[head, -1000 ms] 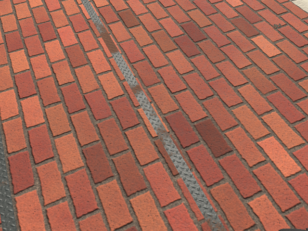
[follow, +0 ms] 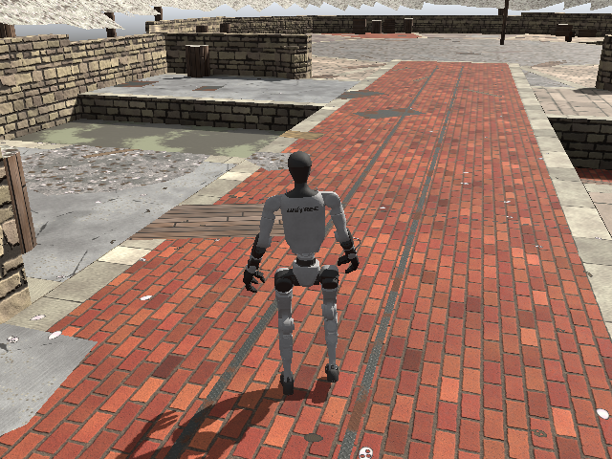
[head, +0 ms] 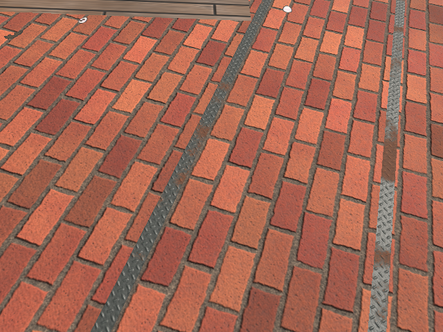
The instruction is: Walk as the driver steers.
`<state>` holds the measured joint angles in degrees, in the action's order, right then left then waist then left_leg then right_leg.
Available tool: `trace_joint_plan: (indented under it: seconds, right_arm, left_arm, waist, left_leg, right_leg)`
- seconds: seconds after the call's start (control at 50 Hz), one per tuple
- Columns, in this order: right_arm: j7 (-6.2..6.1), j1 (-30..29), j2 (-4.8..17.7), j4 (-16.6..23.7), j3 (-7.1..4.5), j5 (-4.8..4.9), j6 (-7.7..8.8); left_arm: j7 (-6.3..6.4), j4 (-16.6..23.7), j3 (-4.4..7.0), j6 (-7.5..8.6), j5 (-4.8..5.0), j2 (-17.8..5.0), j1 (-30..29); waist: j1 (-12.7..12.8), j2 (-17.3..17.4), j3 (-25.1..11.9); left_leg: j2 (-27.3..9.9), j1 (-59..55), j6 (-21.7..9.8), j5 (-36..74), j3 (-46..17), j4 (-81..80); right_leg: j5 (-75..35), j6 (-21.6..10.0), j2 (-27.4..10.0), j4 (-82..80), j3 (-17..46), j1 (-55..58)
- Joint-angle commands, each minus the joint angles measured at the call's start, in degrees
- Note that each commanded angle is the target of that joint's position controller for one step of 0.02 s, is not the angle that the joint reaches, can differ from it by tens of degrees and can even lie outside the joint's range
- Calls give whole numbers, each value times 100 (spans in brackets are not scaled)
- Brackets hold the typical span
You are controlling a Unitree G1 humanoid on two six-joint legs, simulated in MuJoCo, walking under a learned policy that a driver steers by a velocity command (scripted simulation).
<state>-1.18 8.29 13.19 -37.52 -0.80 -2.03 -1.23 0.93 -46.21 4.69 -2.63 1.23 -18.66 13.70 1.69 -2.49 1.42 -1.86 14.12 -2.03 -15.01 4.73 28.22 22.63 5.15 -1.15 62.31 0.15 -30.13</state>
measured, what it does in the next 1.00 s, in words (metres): steps on the spot: right foot, then left foot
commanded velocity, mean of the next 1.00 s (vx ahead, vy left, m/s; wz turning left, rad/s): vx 0.00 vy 0.00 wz -0.25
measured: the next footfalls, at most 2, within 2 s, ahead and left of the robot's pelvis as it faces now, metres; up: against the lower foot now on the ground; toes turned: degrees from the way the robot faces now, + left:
right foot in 0.30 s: +0.01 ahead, -0.14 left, +0.00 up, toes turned -21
left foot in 0.76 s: +0.14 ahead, +0.05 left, +0.00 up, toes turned -25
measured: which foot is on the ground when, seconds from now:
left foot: down 0.00-0.30, up 0.32-0.74, down 0.76-1.00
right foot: up 0.00-0.28, down 0.30-0.80, up 0.82-1.00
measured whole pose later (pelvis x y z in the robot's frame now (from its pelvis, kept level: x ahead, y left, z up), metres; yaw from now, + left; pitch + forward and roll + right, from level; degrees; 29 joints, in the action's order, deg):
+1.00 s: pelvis +0.03 -0.05 +0.00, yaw -15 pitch +3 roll -1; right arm -2.1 13.7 18.2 -39.9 -5.6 1.7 -1.8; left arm 1.1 -37.0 4.3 -0.5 0.4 -16.6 4.1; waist -1.9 0.1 3.4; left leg 2.2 19.5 1.0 -10.9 -11.0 27.7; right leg 26.7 2.9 5.4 45.8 5.2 -22.5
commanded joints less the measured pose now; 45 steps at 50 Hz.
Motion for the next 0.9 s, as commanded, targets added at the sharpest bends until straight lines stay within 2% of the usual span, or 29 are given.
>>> trace_joint_plan:
  seconds: [0.02,0.06,0.1,0.18,0.24,0.28,0.3,0.32,0.34,0.36,0.38,0.4,0.42,0.44,0.46,0.5,0.52,0.58,0.64,0.66,0.68,0.72,0.76,0.78,0.8,0.82,0.84,0.86,0.9]
  right_arm:
    - [-174,-137,903,268,-291,25,40]
    - [-235,-23,962,193,-342,27,-5]
    - [-237,-9,1069,146,-414,33,-23]
    - [-135,-122,1236,79,-548,119,-13]
    - [-46,-254,1313,40,-630,248,33]
    - [15,-303,1248,-53,-654,357,37]
    - [67,-21,1087,-194,-637,341,54]
    - [73,-310,754,128,-530,74,99]
    - [32,-822,717,429,-482,-1,133]
    - [15,-997,982,393,-556,96,129]
    - [-18,-1040,917,417,-546,186,160]
    - [-74,-880,961,313,-567,158,173]
    - [-119,-733,1093,267,-614,104,180]
    - [-106,-616,1075,214,-616,84,193]
    - [-85,-496,1010,163,-601,90,206]
    - [-70,-457,893,113,-557,141,218]
    - [-64,-334,890,25,-542,171,198]
    - [-17,-240,814,-105,-471,194,125]
    - [63,-191,697,-146,-386,208,113]
    - [86,-211,731,-135,-379,223,120]
    - [98,-249,834,-92,-398,247,126]
    - [116,-239,1081,8,-457,295,159]
    - [131,-171,1288,95,-496,272,202]
    - [125,-107,1563,137,-564,261,219]
    - [124,72,1684,56,-633,338,229]
    - [123,346,1671,63,-657,329,236]
    - [93,740,1595,-18,-645,225,259]
    - [68,920,1572,-45,-647,168,318]
    - [-23,450,1546,82,-683,310,314]
  left_arm:
    - [43,577,144,19,55,-531,-349]
    - [-18,742,63,-12,27,-312,-481]
    - [-95,903,16,-36,9,-204,-515]
    - [-212,1133,26,-99,4,-199,-440]
    - [-289,1283,86,-206,20,-240,-381]
    - [-280,1264,175,-257,32,-289,-70]
    - [-174,1173,320,-235,4,-600,341]
    - [-34,1205,578,-178,-36,-1554,734]
    - [-100,1372,520,-6,-262,-1608,613]
    - [-171,1377,453,153,-229,-1354,458]
    - [-126,1346,414,243,-122,-1230,248]
    - [-73,1388,365,245,12,-1061,-101]
    - [-6,1474,305,207,77,-918,-423]
    - [42,1553,280,173,44,-893,-530]
    - [71,1580,282,152,7,-905,-539]
    - [109,1581,312,133,1,-987,-448]
    - [133,1580,284,122,-13,-963,-495]
    - [143,1521,142,110,-125,-701,-526]
    - [43,1340,-110,163,-294,-206,-645]
    - [-3,1266,-136,190,-329,-209,-654]
    - [-33,1208,-122,208,-343,-317,-695]
    - [-8,1134,-28,187,-258,-646,-763]
    - [68,1019,50,171,-159,-786,-486]
    - [112,1069,63,199,-226,-715,-353]
    - [147,1191,46,212,-304,-546,-461]
    - [177,1304,38,222,-308,-455,-881]
    - [186,1454,18,228,-237,-303,-1191]
    - [169,1492,24,223,-172,-261,-1251]
    - [104,1428,35,228,-110,-195,-1067]
  waist:
    - [-249,1009,-249]
    - [-374,972,-287]
    - [-414,959,-335]
    - [-358,967,-422]
    - [-251,1008,-509]
    - [7,862,-612]
    - [151,260,-740]
    - [205,-1588,-757]
    - [316,-1519,-1296]
    - [385,-635,-1231]
    - [188,-388,-916]
    - [-23,-79,-693]
    - [-187,-133,-632]
    - [-261,-244,-696]
    - [-292,-238,-787]
    - [-259,-195,-836]
    - [-264,-238,-885]
    - [-116,-487,-960]
    - [-63,-581,-808]
    - [-19,-618,-668]
    - [-7,-639,-490]
    - [-77,-599,-195]
    - [-57,-263,-133]
    - [115,313,-219]
    - [170,1084,-325]
    - [-130,1473,-332]
    - [-383,1827,-441]
    - [-488,1659,-615]
    - [-189,1012,-724]
  left_leg:
    - [-1577,-822,-994,1829,-679,-1016]
    - [-1713,-1107,-1039,1854,-633,-979]
    - [-1831,-1146,-1108,2028,-530,-955]
    - [-1990,-1083,-1101,2760,-193,-784]
    - [-2066,-1142,-850,3006,75,-461]
    - [-1869,-830,-408,2763,505,227]
    - [-1433,-265,-3,2175,824,1166]
    - [-570,1800,632,-831,1119,3150]
    - [145,2734,819,-2611,-163,4300]
    - [51,2935,716,-2430,-727,4609]
    - [10,3032,576,-1879,-891,4446]
    - [-67,3084,539,-1369,-969,4117]
    - [-73,2891,541,-994,-1016,3838]
    - [42,2606,576,-744,-989,3782]
    - [144,2466,621,-579,-992,3620]
    - [312,2289,704,-400,-1024,3022]
    - [280,2254,759,-285,-953,2800]
    - [72,1583,819,-57,-793,2310]
    - [-187,709,706,-2,-709,1633]
    - [-176,515,645,-15,-640,1445]
    - [-135,439,571,-116,-566,1267]
    - [24,493,397,-18,-369,677]
    - [-45,500,166,1249,-627,104]
    - [-344,358,-58,2704,-1200,196]
    - [-693,315,-546,2858,-2016,-92]
    - [-1147,-3,-1110,2889,-3002,-525]
    - [-1547,-615,-1551,2940,-3802,-855]
    - [-1631,-1000,-1655,2921,-3988,-909]
    - [-1244,-1065,-1186,2773,-3329,-649]
  right_leg:
    - [-209,141,-201,104,116,-639]
    - [-161,175,-339,-378,19,-631]
    - [-13,135,-420,-764,-117,-408]
    - [104,-108,-393,-1432,-453,120]
    - [-22,-369,-334,-2066,-619,523]
    - [-835,-661,-110,-3067,-746,1342]
    - [-2038,-966,-60,-3659,-321,2215]
    - [-5287,-1765,-1424,-3730,1842,3526]
    - [-5101,-2857,-2118,-3993,3274,3556]
    - [-4438,-2756,-1993,-4170,2831,3519]
    - [-3890,-2426,-1651,-4194,2445,3325]
    - [-3604,-2124,-1390,-4159,2154,3128]
    - [-3540,-1965,-1229,-4174,1983,2867]
    - [-3667,-1915,-1094,-4177,1918,2659]
    - [-3733,-1900,-1010,-4163,1894,2625]
    - [-3550,-1852,-876,-4128,1939,2554]
    - [-3497,-1828,-933,-4085,1804,2622]
    - [-3252,-1749,-886,-4022,1508,2262]
    - [-2713,-1717,-883,-4131,1305,1736]
    - [-2470,-1724,-917,-4180,1296,1620]
    - [-2267,-1727,-954,-4174,1310,1549]
    - [-2247,-1678,-978,-3962,1313,1666]
    - [-2021,-1396,-827,-3604,1231,1980]
    - [-1559,-1151,-422,-3105,883,1880]
    - [-1135,-775,231,-2505,216,1593]
    - [-473,-483,662,-1779,-20,1046]
    - [1064,-407,894,-990,207,190]
    - [1725,-374,810,-46,596,-227]
    - [1135,-345,505,-98,825,-374]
